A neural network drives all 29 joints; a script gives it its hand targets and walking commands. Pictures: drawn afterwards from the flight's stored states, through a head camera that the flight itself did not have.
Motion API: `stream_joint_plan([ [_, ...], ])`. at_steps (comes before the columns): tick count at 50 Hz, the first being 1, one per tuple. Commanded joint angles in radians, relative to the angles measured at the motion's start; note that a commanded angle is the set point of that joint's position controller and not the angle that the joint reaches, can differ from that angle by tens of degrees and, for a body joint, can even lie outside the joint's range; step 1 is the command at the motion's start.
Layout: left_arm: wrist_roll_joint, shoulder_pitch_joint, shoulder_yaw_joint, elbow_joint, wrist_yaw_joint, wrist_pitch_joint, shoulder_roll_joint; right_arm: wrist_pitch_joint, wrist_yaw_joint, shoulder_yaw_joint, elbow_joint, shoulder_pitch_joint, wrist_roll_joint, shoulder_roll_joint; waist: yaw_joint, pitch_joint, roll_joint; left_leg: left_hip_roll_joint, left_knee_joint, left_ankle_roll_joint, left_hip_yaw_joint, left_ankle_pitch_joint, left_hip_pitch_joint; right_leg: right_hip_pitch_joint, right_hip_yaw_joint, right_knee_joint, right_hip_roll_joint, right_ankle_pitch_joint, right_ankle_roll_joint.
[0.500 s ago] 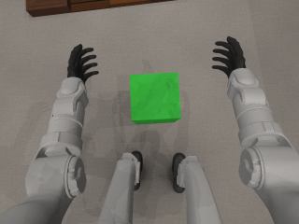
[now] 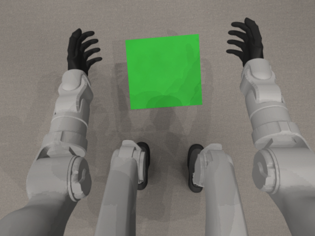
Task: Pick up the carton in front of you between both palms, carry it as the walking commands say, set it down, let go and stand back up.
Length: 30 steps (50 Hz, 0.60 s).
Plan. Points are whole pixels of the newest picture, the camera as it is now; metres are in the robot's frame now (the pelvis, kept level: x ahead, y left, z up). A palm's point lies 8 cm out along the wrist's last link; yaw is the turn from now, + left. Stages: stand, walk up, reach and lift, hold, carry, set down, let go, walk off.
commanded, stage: reach and lift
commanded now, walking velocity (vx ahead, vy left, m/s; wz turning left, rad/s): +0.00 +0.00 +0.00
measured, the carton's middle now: (164, 78) +0.48 +0.03 -0.40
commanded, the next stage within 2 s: none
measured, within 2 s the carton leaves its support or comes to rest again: leaves its support in 1.32 s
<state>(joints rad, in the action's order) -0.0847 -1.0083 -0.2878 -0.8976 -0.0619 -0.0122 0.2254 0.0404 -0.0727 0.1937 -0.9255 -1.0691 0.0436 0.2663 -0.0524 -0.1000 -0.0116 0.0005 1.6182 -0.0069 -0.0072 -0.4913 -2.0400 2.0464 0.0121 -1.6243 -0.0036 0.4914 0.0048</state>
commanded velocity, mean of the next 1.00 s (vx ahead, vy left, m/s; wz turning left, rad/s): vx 0.00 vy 0.00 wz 0.00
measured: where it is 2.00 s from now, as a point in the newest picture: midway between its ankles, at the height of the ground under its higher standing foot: (168, 175)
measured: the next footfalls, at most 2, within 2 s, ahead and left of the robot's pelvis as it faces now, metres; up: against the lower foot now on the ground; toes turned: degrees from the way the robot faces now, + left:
none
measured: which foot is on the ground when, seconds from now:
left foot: down 0.00-1.00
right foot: down 0.00-1.00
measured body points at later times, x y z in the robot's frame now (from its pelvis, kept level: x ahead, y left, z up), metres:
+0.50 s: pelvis -0.05 +0.00 -0.15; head +0.32 +0.00 +0.10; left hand +0.48 +0.21 -0.34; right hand +0.51 -0.16 -0.34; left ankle +0.08 +0.12 -0.49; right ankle +0.08 -0.12 -0.49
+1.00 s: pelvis -0.04 +0.00 -0.15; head +0.32 +0.00 +0.11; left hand +0.49 +0.18 -0.33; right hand +0.51 -0.13 -0.34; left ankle +0.08 +0.12 -0.49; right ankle +0.08 -0.12 -0.49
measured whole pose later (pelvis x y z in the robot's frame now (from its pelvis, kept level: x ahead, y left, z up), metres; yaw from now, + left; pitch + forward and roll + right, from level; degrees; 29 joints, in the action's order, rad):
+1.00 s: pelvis -0.04 +0.00 -0.15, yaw +1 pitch +39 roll +1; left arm -0.28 -1.38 -0.05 -1.15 -0.15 0.02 0.27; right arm -0.01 -0.13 -0.04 -1.18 -1.42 0.25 0.32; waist -0.05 0.30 0.01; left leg -0.02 2.14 -0.02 0.00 -0.52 -2.30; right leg 2.30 0.01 -2.16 0.01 0.53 0.00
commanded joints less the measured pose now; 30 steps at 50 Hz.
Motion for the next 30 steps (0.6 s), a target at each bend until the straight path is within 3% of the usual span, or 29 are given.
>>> stream_joint_plan([
  [1, -0.063, -0.187, 0.04, 0.131, -0.02, 0.015, 0.156, -0.014, -0.02, -0.049, 0.15, -0.244, 0.062, 0.125, -0.026, -1.113, -0.064, -0.063, 0.031, -0.048, -0.026, 0.503, 0.503, -0.648, -0.005, -0.059, -0.069, -0.482, 0.025],
  [7, -0.126, -0.32, 0.089, 0.136, -0.05, -0.021, 0.2, 0.019, -0.046, -0.097, 0.137, -0.375, 0.127, 0.178, -0.023, -1.087, -0.061, -0.047, 0.144, -0.044, -0.052, 0.306, 0.445, -0.594, -0.027, -0.168, -0.056, -0.288, 0.024],
  [11, -0.144, -0.416, 0.106, 0.036, -0.062, -0.035, 0.211, 0.029, -0.052, -0.114, 0.025, -0.456, 0.154, 0.192, -0.022, -0.917, -0.042, -0.028, 0.2, -0.036, -0.047, 0.159, 0.373, -0.471, -0.024, -0.214, -0.035, -0.125, 0.017],
  [15, -0.148, -0.491, 0.123, -0.081, -0.062, -0.022, 0.218, 0.017, -0.046, -0.129, -0.095, -0.518, 0.174, 0.206, -0.02, -0.786, -0.028, -0.012, 0.254, -0.031, -0.032, 0.098, 0.32, -0.38, -0.011, -0.264, -0.019, -0.062, 0.013],
  [21, -0.166, -0.575, 0.155, -0.17, -0.063, 0.015, 0.236, -0.025, -0.038, -0.166, -0.175, -0.603, 0.201, 0.231, -0.021, -0.739, -0.022, -0.002, 0.332, -0.03, -0.008, 0.149, 0.314, -0.338, 0.005, -0.351, -0.008, -0.107, 0.014],
  [27, -0.227, -0.602, 0.213, -0.112, -0.085, 0.04, 0.246, -0.054, -0.051, -0.209, -0.117, -0.636, 0.247, 0.27, -0.007, -0.928, -0.024, -0.014, 0.395, -0.035, -0.007, 0.285, 0.438, -0.424, -0.012, -0.427, -0.012, -0.234, 0.016],
  [30, -0.281, -0.558, 0.259, -0.091, -0.088, 0.036, 0.177, -0.057, -0.056, -0.23, -0.079, -0.611, 0.256, 0.256, 0.018, -0.972, -0.043, -0.029, 0.402, -0.039, -0.01, 0.328, 0.448, -0.46, -0.027, -0.435, -0.014, -0.272, 0.013],
])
